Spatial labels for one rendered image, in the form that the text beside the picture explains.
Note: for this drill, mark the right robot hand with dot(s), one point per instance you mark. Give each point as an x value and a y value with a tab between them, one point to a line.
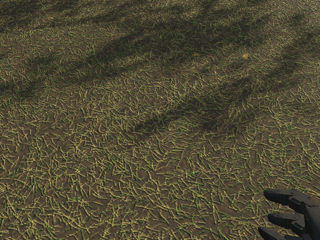
307	227

